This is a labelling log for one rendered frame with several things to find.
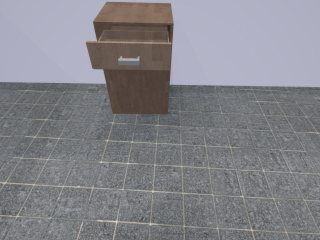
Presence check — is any drawer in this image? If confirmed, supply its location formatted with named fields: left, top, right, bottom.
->
left=86, top=30, right=172, bottom=71

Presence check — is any cabinet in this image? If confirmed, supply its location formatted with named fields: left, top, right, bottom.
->
left=93, top=2, right=174, bottom=115

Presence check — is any handle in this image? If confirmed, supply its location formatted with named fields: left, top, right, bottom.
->
left=118, top=56, right=140, bottom=66

